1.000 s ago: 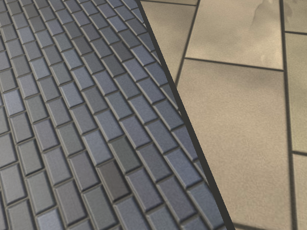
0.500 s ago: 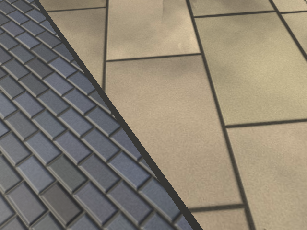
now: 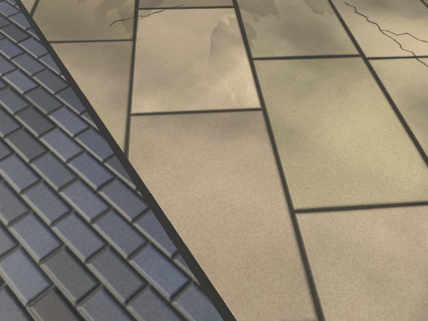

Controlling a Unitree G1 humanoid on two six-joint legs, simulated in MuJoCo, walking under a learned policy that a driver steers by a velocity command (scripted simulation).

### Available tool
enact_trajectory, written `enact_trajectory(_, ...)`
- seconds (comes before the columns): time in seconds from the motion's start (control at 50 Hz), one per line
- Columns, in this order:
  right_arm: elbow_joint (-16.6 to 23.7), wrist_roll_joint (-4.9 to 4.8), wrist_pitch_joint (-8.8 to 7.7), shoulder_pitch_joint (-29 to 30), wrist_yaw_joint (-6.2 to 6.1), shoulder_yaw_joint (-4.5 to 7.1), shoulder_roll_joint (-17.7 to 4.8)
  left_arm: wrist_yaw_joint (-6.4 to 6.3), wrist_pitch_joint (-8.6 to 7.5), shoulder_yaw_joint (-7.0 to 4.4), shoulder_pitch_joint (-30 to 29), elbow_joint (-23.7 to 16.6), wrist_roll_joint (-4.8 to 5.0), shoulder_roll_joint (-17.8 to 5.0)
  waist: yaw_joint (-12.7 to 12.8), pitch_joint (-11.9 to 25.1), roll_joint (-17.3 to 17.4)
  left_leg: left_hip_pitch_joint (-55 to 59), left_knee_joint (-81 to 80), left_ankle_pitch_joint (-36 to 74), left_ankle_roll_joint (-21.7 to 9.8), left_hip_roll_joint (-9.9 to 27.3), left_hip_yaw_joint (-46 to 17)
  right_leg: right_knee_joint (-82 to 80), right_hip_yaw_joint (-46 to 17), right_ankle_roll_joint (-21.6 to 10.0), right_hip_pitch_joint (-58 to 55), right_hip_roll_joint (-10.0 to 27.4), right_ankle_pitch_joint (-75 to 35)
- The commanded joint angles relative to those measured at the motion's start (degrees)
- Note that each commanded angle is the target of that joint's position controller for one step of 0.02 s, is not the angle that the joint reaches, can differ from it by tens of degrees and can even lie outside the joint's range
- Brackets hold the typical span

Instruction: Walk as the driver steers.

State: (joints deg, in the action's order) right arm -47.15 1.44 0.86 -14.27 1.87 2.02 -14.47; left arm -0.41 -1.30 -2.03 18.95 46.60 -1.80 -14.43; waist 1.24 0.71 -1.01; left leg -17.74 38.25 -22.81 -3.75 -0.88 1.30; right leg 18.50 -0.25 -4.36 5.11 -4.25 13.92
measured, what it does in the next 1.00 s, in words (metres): walks ahead: left foot, then right foot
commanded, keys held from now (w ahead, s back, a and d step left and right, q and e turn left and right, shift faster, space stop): w+q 0.52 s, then w+e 0.14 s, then e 0.34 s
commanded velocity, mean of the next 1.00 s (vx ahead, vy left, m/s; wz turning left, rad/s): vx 0.37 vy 0.00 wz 0.20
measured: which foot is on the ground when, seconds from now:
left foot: up 0.00-0.06, down 0.08-0.52, up 0.54-0.94, down 0.96-1.00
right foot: down 0.00-0.08, up 0.10-0.50, down 0.52-0.96, up 0.98-1.00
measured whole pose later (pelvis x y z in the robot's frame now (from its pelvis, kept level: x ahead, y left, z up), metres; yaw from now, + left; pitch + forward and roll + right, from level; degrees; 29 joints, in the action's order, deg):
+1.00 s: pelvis +0.44 +0.12 -0.02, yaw +11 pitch +0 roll -2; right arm -42.6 1.5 -2.9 -4.4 -0.9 -0.5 -12.9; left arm -0.3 -1.1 -2.8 21.7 50.3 0.2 -14.9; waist 4.7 -3.7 -0.5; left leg -23.1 32.1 -9.1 -2.4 -0.7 0.4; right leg 43.9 -4.8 -2.1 14.8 -5.4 29.0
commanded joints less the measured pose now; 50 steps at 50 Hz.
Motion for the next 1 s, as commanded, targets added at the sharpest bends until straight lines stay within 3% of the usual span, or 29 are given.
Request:
enact_trajectory(0.02,4.8,-0.37,-2.09,4.1,0.18,0.82,-4.0,-0.09,-1.47,-2.85,-0.9,-2.1,0.50,-10.1,-0.5,-6.1,-2.2,-0.4,-8.9,2.1,-2.2,-0.2,1.3,-8.3,-13.2,-8.7,3.3,18.1,12.2)
enact_trajectory(0.04,3.8,-0.21,-2.49,1.2,0.13,0.83,-3.7,-0.02,-1.46,-2.86,-1.7,-1.9,0.93,-9.9,-2.3,-5.5,-1.8,7.2,-14.0,5.1,-2.8,-1.5,2.2,-5.1,-10.0,-7.4,7.5,16.4,10.5)
enact_trajectory(0.06,2.1,0.11,-2.97,-3.8,-0.14,1.43,-5.0,-0.08,-1.65,-2.53,-2.2,-1.9,0.86,-8.8,-4.4,-3.6,0.0,17.1,-15.6,4.5,-3.6,-1.8,-0.1,1.2,-6.4,-5.7,13.8,14.2,7.5)
enact_trajectory(0.08,0.1,0.70,-3.58,-12.1,-0.73,2.69,-9.2,0.04,-2.01,-1.38,-4.6,-3.4,0.42,-5.6,-8.1,-0.2,8.5,27.2,-22.0,-4.2,-6.1,7.0,-13.9,16.9,0.8,-2.9,22.2,8.9,4.8)
enact_trajectory(0.1,0.3,0.04,-3.86,-16.8,-0.98,4.34,-15.6,0.59,-2.64,-0.52,-8.0,-7.2,0.09,-3.4,-9.2,-0.2,17.7,34.1,-28.9,-13.3,-13.4,21.3,-41.0,32.2,6.2,0.3,39.8,0.4,15.3)
enact_trajectory(0.12,-0.7,-0.40,-3.63,-15.7,-0.83,3.82,-12.8,0.67,-2.52,-1.42,-8.9,-6.6,-1.25,-7.6,-7.7,-4.1,8.8,29.6,-28.3,-10.2,-15.9,22.0,-41.4,38.8,-0.2,0.3,43.5,3.2,17.0)
enact_trajectory(0.16,0.9,-0.65,-3.79,-9.9,-0.65,2.96,-9.4,1.83,-3.08,-1.40,-8.3,-5.6,-0.25,-7.9,-4.0,-6.1,3.3,24.5,-27.5,2.0,-13.1,15.8,-30.6,40.1,-2.1,1.4,41.3,6.6,7.6)
enact_trajectory(0.22,1.0,-1.35,-4.40,-8.5,-1.05,2.68,-8.9,2.48,-1.88,-1.12,-7.5,-5.0,-1.49,-7.2,-1.9,-4.1,3.6,21.3,-27.8,20.7,-10.6,10.4,-21.9,38.8,-0.1,4.4,37.2,6.8,1.3)
enact_trajectory(0.26,0.0,-1.70,-4.76,-10.4,-1.18,2.93,-9.4,2.51,-1.36,-0.73,-10.6,-6.5,-1.30,-6.6,-2.0,-4.6,4.2,19.2,-27.3,30.3,-10.8,9.5,-19.7,37.1,1.1,5.9,37.3,6.8,-0.6)
enact_trajectory(0.32,-1.2,-1.39,-4.60,-12.7,-1.50,2.97,-9.0,2.72,-1.14,-0.01,-17.9,-9.3,-0.76,-5.7,-3.9,-5.9,5.1,16.1,-27.0,34.1,-9.7,7.0,-17.8,29.8,2.5,6.8,36.4,5.9,-5.9)
enact_trajectory(0.38,-1.8,-1.21,-4.43,-14.4,-1.88,3.25,-9.9,3.02,-1.31,0.63,-23.3,-11.5,-0.08,-5.2,-5.6,-6.2,6.2,15.0,-25.8,36.3,-8.4,6.6,-18.4,21.4,2.5,6.1,32.2,4.4,-10.6)
enact_trajectory(0.42,-1.8,-1.11,-4.53,-14.0,-2.25,3.44,-10.7,2.77,-1.47,0.55,-24.1,-12.3,0.29,-6.0,-5.2,-5.9,6.6,15.2,-25.1,38.7,-7.4,8.0,-20.3,17.3,1.8,4.8,27.9,3.8,-12.0)
enact_trajectory(0.46,-1.0,-0.97,-4.67,-10.6,-2.51,3.65,-11.8,2.02,-1.73,-0.07,-18.5,-10.8,0.47,-7.9,-2.0,-4.0,6.8,14.1,-21.3,45.0,-5.1,8.1,-20.6,13.7,1.2,3.1,17.8,2.5,-9.9)
enact_trajectory(0.48,-0.6,-0.77,-4.77,-9.3,-2.41,3.84,-12.5,1.33,-1.95,-0.81,-12.4,-8.8,0.54,-9.5,0.4,-0.9,6.5,14.0,-14.8,52.5,-3.9,7.2,-20.1,13.3,1.4,2.1,10.2,1.0,-6.8)
enact_trajectory(0.5,-0.5,-0.94,-4.91,-8.3,-2.02,3.91,-12.9,0.51,-2.40,-1.52,-4.0,-6.5,0.55,-11.0,4.6,3.8,4.3,12.2,-3.6,53.4,-2.7,4.4,-17.9,10.2,1.5,1.0,-0.2,1.5,-7.1)
enact_trajectory(0.52,0.5,-1.35,-5.22,-9.1,-1.52,3.09,-9.6,-0.62,-3.03,-2.41,4.0,-5.8,-0.78,-14.1,7.2,10.8,0.2,4.7,11.5,39.1,-1.9,0.9,-16.0,8.4,-8.4,-1.1,-12.9,11.7,3.8)
enact_trajectory(0.54,1.4,-2.98,-5.20,-17.1,-1.70,1.41,-1.8,-0.85,-3.03,-3.41,6.0,-5.9,-2.57,-18.4,3.0,19.3,-14.0,-10.9,29.5,-4.2,-0.4,-7.1,-10.2,3.9,-35.4,-7.5,-26.5,29.0,12.8)
enact_trajectory(0.56,0.0,-1.02,-4.81,-17.3,-1.79,1.86,-7.0,-0.33,-2.36,-3.34,4.0,-5.0,-0.82,-15.8,2.3,17.3,-11.7,-15.5,35.4,-5.5,-1.0,-5.5,-10.0,-3.2,-47.8,-9.8,-20.0,28.4,20.0)
enact_trajectory(0.58,-0.1,-0.35,-4.62,-12.8,-1.49,2.20,-8.0,0.02,-2.42,-2.43,-0.9,-5.2,-0.27,-11.2,1.0,7.6,-5.7,-16.5,35.8,0.0,-1.2,-2.5,-9.6,-4.6,-38.9,-9.3,-11.1,25.5,21.0)
enact_trajectory(0.6,0.7,0.16,-4.69,-8.4,-1.01,1.91,-7.7,0.50,-2.71,-1.73,-3.5,-4.9,-0.01,-8.0,1.0,2.9,-1.6,-15.7,33.3,3.5,-1.2,-0.9,-8.5,-4.6,-30.6,-8.7,-4.7,22.3,13.5)
enact_trajectory(0.64,1.8,1.09,-4.21,-6.1,-0.11,1.55,-6.3,0.68,-3.18,-1.09,-3.3,-2.9,0.29,-6.5,-1.2,-0.3,-3.6,-13.0,28.6,4.1,-0.6,1.6,-6.8,-6.0,-21.0,-7.7,2.4,17.3,0.3)
enact_trajectory(0.7,2.1,1.75,-3.65,-4.9,0.00,0.69,-4.4,1.42,-4.45,-0.89,-0.8,-0.5,1.16,-6.3,-2.7,-0.9,-3.8,-11.7,22.4,2.8,1.6,2.2,-3.6,-4.6,-15.4,-9.7,4.4,16.2,-27.7)
enact_trajectory(0.76,3.8,1.06,-3.74,0.5,-0.24,-0.74,-2.1,1.31,-4.25,-1.08,0.1,1.1,1.12,-7.5,-2.7,-1.1,-4.0,-8.4,10.1,7.2,3.9,1.6,-1.0,-3.4,-9.5,-9.1,7.2,13.8,-43.0)
enact_trajectory(0.86,5.5,-0.32,-3.25,6.6,-1.45,-1.03,-4.0,1.11,-2.14,-1.97,2.1,1.9,1.52,-9.2,-0.8,1.0,-5.5,-1.8,-0.2,16.5,4.3,-1.1,-0.7,1.2,-10.4,-5.5,7.7,11.8,-38.5)
enact_trajectory(0.92,4.7,-0.01,-4.02,3.2,-2.59,-0.57,-5.2,0.41,-1.10,-2.62,0.6,1.2,1.96,-9.9,-3.0,0.5,-3.9,5.9,-10.7,20.6,3.1,-1.0,-2.3,7.7,-14.3,-2.7,9.2,10.5,-27.5)
enact_trajectory(0.94,4.3,0.58,-4.74,1.1,-3.16,-0.04,-7.1,0.35,-1.14,-2.56,1.1,0.8,2.25,-8.7,-3.3,1.4,-1.2,10.9,-14.1,24.3,2.2,2.7,-5.0,13.2,-13.9,-1.0,11.3,7.6,-20.4)
enact_trajectory(0.96,4.9,1.42,-5.22,-2.9,-3.82,0.76,-11.2,0.26,-1.38,-1.72,2.6,-1.2,2.67,-5.1,-3.6,7.0,7.9,19.2,-14.0,39.6,-0.8,16.6,-16.0,26.2,-9.5,1.1,16.0,3.4,-2.9)
enact_trajectory(0.98,5.4,0.22,-3.92,-3.4,-3.60,1.55,-14.1,-0.59,-0.38,-1.56,10.7,-0.8,2.80,-2.9,-1.1,11.5,16.1,22.7,-13.6,53.3,-8.4,28.0,-26.6,38.4,-2.6,1.6,22.0,-3.1,26.0)
enact_trajectory(1.0,5.7,-1.27,-2.89,-2.7,-3.61,1.58,-11.2,-0.97,0.90,-2.43,10.6,0.5,1.26,-7.0,-1.7,11.2,11.6,19.8,-16.2,43.5,-11.6,27.1,-28.3,45.8,-2.0,1.9,24.9,-0.3,25.0)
